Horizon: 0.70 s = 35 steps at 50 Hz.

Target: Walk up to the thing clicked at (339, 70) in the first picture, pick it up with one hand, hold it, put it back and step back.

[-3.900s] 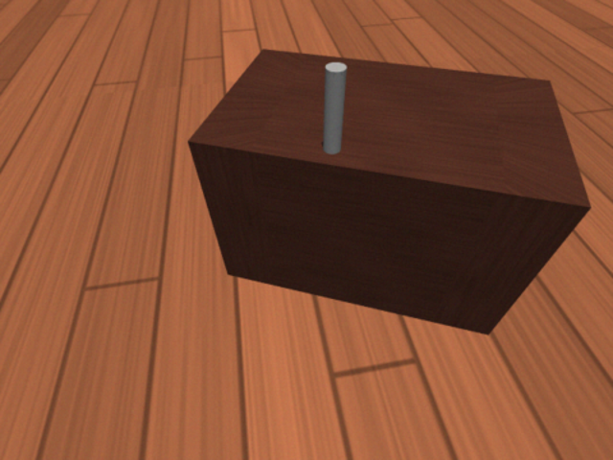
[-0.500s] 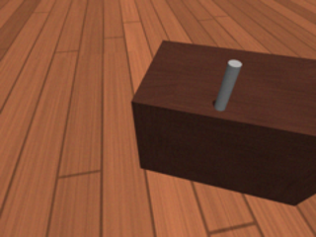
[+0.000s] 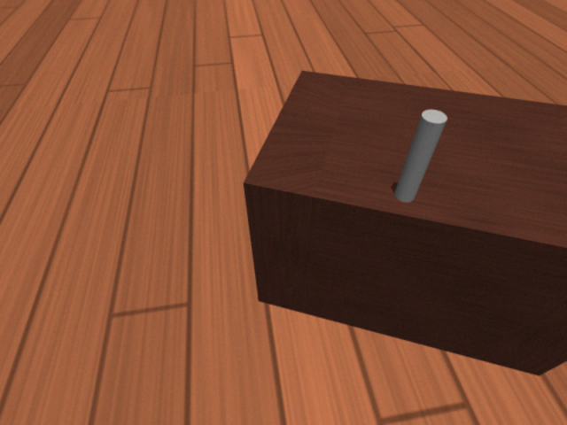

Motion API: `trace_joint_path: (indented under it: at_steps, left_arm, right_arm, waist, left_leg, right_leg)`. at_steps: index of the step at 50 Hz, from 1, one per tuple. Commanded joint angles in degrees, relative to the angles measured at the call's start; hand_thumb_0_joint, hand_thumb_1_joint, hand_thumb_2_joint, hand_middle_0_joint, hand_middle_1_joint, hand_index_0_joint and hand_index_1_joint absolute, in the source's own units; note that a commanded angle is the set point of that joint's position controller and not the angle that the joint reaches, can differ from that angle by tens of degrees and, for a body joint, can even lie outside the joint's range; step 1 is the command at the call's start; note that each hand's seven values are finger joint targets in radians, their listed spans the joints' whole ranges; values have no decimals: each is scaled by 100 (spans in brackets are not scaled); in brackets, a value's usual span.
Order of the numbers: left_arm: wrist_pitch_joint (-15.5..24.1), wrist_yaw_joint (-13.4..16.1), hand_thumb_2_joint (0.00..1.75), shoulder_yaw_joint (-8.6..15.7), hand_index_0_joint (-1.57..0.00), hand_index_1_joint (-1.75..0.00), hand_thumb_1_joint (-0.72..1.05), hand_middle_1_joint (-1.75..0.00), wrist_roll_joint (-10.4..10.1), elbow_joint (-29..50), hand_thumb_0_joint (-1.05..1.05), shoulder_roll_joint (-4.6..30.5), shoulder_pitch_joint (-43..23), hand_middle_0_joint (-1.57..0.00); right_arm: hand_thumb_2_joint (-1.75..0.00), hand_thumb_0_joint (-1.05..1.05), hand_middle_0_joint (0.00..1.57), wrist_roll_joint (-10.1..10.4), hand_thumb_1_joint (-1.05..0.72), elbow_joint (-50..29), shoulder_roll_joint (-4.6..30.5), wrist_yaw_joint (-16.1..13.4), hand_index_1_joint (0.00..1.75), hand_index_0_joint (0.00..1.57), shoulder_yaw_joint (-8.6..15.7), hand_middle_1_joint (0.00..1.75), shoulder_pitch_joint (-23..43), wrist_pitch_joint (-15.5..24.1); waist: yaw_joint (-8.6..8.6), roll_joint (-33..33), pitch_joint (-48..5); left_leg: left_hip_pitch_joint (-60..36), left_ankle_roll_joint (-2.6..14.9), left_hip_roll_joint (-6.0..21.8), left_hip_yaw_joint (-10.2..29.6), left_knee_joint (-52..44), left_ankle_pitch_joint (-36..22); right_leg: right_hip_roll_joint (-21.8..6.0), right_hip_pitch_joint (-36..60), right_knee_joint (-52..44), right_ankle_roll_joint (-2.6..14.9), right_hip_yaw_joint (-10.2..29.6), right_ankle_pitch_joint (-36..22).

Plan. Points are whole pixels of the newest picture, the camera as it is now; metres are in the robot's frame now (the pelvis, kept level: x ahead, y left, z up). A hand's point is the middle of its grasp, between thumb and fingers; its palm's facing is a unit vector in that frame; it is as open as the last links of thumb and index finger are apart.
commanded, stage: walk up
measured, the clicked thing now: (417, 160) +0.65 -0.25 -0.02
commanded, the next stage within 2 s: stand in 0.32 s
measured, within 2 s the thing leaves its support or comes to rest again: neither
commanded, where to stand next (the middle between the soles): +0.04 -0.02 m, yaw -1 degrees
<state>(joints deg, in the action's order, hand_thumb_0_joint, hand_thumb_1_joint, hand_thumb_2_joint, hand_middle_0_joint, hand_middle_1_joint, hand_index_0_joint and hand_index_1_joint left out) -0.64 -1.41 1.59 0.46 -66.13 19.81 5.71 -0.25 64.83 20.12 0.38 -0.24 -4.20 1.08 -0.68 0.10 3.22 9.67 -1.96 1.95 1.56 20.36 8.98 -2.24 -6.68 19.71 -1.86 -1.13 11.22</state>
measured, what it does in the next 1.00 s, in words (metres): stands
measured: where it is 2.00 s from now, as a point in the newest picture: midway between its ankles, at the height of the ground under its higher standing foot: outside the picture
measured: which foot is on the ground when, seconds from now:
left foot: down 0.00-1.00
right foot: down 0.00-1.00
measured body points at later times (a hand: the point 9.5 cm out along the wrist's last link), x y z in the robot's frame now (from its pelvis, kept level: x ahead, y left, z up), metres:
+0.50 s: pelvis +0.01 +0.00 +0.00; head +0.02 +0.00 +0.45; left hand +0.09 +0.30 -0.13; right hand +0.09 -0.31 -0.13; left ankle +0.02 +0.14 -0.75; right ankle -0.01 -0.14 -0.75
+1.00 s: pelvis +0.01 +0.00 +0.00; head +0.02 +0.00 +0.45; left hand +0.09 +0.30 -0.13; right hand +0.10 -0.30 -0.13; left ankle +0.02 +0.14 -0.75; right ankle -0.01 -0.14 -0.75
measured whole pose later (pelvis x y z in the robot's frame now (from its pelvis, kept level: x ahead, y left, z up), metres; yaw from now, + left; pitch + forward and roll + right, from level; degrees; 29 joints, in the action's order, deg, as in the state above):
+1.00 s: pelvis +0.01 +0.00 +0.00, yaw +0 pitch -2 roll +0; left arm 0.8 -0.7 0.2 0.6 -64.5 20.4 6.3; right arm -0.4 64.5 20.5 0.8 -0.4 -5.4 0.3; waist -0.2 -0.3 3.0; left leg 7.7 -2.1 1.9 1.5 19.0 9.5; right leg -2.3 -4.9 18.7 -1.8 -1.2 11.9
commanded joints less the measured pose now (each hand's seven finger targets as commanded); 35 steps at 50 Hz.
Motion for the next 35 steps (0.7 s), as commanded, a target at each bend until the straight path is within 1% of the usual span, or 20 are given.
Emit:
trace_joint_path:
  at_steps: [1, 4, 5, 7, 8, 11, 13, 15, 16, 18, 19, 20, 22, 23, 24, 26, 28, 29, 30, 35]
  left_arm:
    - [95, 98, 90, 231, -20, -30, 90, -30, -5, 387, 0, 1198, -253, -20]
    - [90, 103, 90, 244, -20, -30, 90, -30, -7, 400, 0, 1181, -260, -20]
    - [89, 103, 90, 249, -20, -30, 90, -30, 11, 428, 0, 1197, -295, -20]
    - [86, 105, 90, 244, -20, -30, 90, -30, -4, 413, 0, 1180, -267, -20]
    - [85, 106, 90, 246, -20, -30, 90, -30, -5, 415, 0, 1196, -297, -20]
    - [83, 113, 90, 261, -20, -30, 90, -30, 23, 439, 0, 1209, -309, -20]
    - [84, 107, 90, 262, -20, -30, 90, -30, -4, 440, 0, 1183, -323, -20]
    - [78, 106, 90, 265, -20, -30, 90, -30, 3, 455, 0, 1198, -367, -20]
    - [137, 118, 90, 212, -20, -30, 90, -30, 17, 449, 0, 1189, -267, -20]
    - [186, 130, 90, 203, -20, -30, 90, -30, 15, 440, 0, 1247, -326, -20]
    - [201, 128, 90, 204, -20, -30, 90, -30, 28, 448, 0, 1270, -344, -20]
    - [200, 128, 90, 202, -20, -30, 90, -30, 27, 452, 0, 1270, -326, -20]
    - [224, 129, 90, 173, -20, -30, 90, -30, 11, 444, 0, 1244, -271, -20]
    - [235, 136, 90, 171, -20, -30, 90, -30, 12, 470, 0, 1253, -309, -20]
    - [253, 140, 90, 168, -20, -30, 90, -30, 8, 479, 0, 1263, -275, -20]
    - [247, 152, 90, 159, -20, -30, 90, -30, 11, 473, 0, 1255, -297, -20]
    - [240, 148, 90, 152, -20, -30, 90, -30, 7, 459, 0, 1269, -233, -20]
    - [239, 152, 90, 146, -20, -30, 90, -30, 9, 472, 0, 1268, -259, -20]
    - [240, 152, 90, 155, -20, -30, 90, -30, 14, 476, 0, 1286, -247, -20]
    - [230, 158, 90, 133, -20, -30, 90, -30, 4, 480, 0, 1278, -219, -20]
  right_arm:
    - [-90, 0, 20, -3, -90, -321, 1286, -111, 30, 20, 281, 30, 271, 122]
    - [-90, 0, 20, -6, -90, -321, 1255, -118, 30, 20, 281, 30, 245, 118]
    - [-90, 0, 20, -19, -90, -319, 1281, -122, 30, 20, 289, 30, 219, 120]
    - [-90, 0, 20, -12, -90, -331, 1240, -120, 30, 20, 279, 30, 265, 119]
    - [-90, 0, 20, -12, -90, -325, 1250, -123, 30, 20, 282, 30, 246, 115]
    - [-90, 0, 20, -15, -90, -329, 1282, -124, 30, 20, 301, 30, 200, 108]
    - [-90, 0, 20, -15, -90, -345, 1218, -119, 30, 20, 270, 30, 210, 112]
    - [-90, 0, 20, -15, -90, -328, 1244, -122, 30, 20, 277, 30, 180, 110]
    - [-90, 0, 20, -46, -90, -328, 1222, -103, 30, 20, 243, 30, 234, 75]
    - [-90, 0, 20, -32, -90, -324, 1187, -74, 30, 20, 239, 30, 181, 52]
    - [-90, 0, 20, -35, -90, -326, 1221, -69, 30, 20, 242, 30, 163, 53]
    - [-90, 0, 20, -38, -90, -340, 1211, -65, 30, 20, 238, 30, 202, 52]
    - [-90, 0, 20, -21, -90, -331, 1246, -55, 30, 20, 243, 30, 184, 68]
    - [-90, 0, 20, -26, -90, -322, 1245, -53, 30, 20, 242, 30, 135, 64]
    - [-90, 0, 20, -33, -90, -331, 1259, -50, 30, 20, 244, 30, 129, 70]
    - [-90, 0, 20, -34, -90, -340, 1259, -57, 30, 20, 243, 30, 120, 58]
    - [-90, 0, 20, -18, -90, -332, 1253, -53, 30, 20, 232, 30, 124, 54]
    - [-90, 0, 20, -26, -90, -347, 1250, -53, 30, 20, 234, 30, 143, 53]
    - [-90, 0, 20, -29, -90, -347, 1249, -55, 30, 20, 236, 30, 119, 51]
    - [-90, 0, 20, -30, -90, -330, 1226, -58, 30, 20, 222, 30, 86, 55]
  waist:
    - [54, -63, -604]
    - [46, -28, -598]
    - [73, -40, -650]
    - [41, -51, -555]
    - [64, -27, -536]
    - [77, 8, -588]
    - [55, 16, -501]
    - [79, -43, -486]
    - [14, -191, -456]
    - [82, -50, -353]
    - [78, -11, -429]
    - [71, -42, -453]
    - [63, -47, -538]
    - [84, 12, -512]
    - [68, 39, -596]
    - [83, 1, -568]
    - [67, -13, -503]
    - [78, -22, -505]
    - [74, -5, -568]
    - [70, -13, -535]
  left_leg:
    - [-148, 305, 535, 350, -277, -665]
    - [-166, 293, 528, 344, -275, -748]
    - [-99, 320, 545, 338, -284, -699]
    - [-130, 295, 519, 347, -298, -756]
    - [-112, 292, 503, 346, -286, -779]
    - [-126, 329, 536, 337, -290, -704]
    - [-101, 285, 486, 323, -303, -709]
    - [-50, 284, 495, 345, -313, -662]
    - [-89, 249, 519, 363, -322, -491]
    - [-90, 223, 497, 405, -361, -344]
    - [-106, 267, 528, 387, -329, -373]
    - [-149, 249, 510, 372, -327, -403]
    - [-283, 254, 545, 406, -310, -712]
    - [-243, 247, 532, 398, -311, -745]
    - [-336, 257, 553, 375, -255, -944]
    - [-290, 269, 557, 372, -253, -942]
    - [-330, 246, 536, 376, -319, -787]
    - [-311, 243, 532, 368, -310, -784]
    - [-346, 254, 551, 345, -289, -831]
    - [-318, 234, 550, 356, -354, -926]
  right_leg:
    - [-504, 147, -285, 251, 374, -616]
    - [-501, 146, -286, 259, 370, -628]
    - [-508, 239, -270, 268, 355, -637]
    - [-502, 157, -271, 251, 350, -656]
    - [-502, 165, -279, 250, 369, -688]
    - [-504, 220, -281, 267, 332, -631]
    - [-503, 127, -311, 255, 376, -593]
    - [-506, 170, -293, 263, 366, -591]
    - [-562, 125, -403, 243, 433, -359]
    - [-541, 14, -486, 234, 443, -130]
    - [-577, 116, -470, 250, 468, -298]
    - [-563, 73, -447, 253, 452, -338]
    - [-574, 123, -426, 243, 440, -561]
    - [-560, 126, -438, 227, 417, -602]
    - [-578, 193, -415, 219, 421, -830]
    - [-582, 221, -398, 218, 398, -860]
    - [-554, 120, -434, 212, 396, -661]
    - [-557, 129, -434, 216, 391, -674]
    - [-575, 184, -401, 229, 398, -767]
    - [-564, 176, -360, 235, 382, -768]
